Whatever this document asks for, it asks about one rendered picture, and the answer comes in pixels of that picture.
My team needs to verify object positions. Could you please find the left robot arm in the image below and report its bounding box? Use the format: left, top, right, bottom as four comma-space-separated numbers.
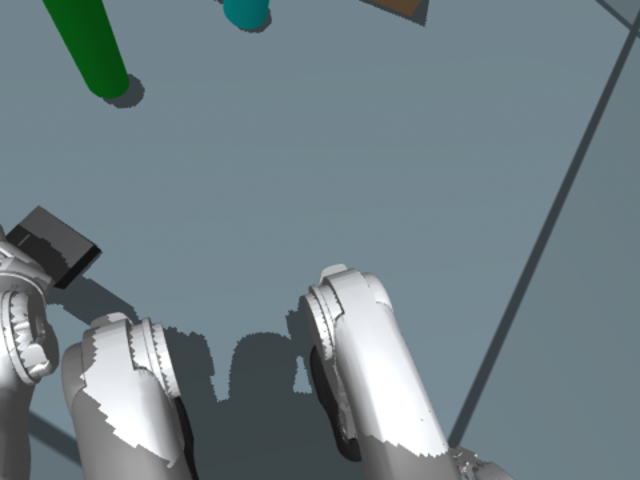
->
0, 242, 59, 480

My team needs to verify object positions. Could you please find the left robot foot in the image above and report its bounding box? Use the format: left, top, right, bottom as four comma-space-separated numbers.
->
174, 396, 199, 480

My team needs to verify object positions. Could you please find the right robot hand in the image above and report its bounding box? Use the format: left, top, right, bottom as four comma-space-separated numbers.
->
450, 446, 515, 480

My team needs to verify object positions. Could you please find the left robot hand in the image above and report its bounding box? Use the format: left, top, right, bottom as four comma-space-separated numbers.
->
0, 224, 55, 289

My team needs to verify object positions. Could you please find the right robot foot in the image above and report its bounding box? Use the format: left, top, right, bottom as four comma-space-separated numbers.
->
310, 346, 362, 462

